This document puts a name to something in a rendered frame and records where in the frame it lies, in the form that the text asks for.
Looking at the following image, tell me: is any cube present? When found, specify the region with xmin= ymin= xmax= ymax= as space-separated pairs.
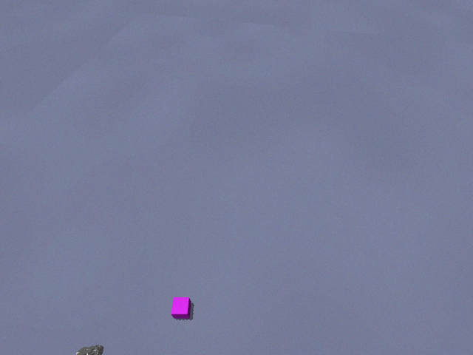
xmin=171 ymin=297 xmax=191 ymax=319

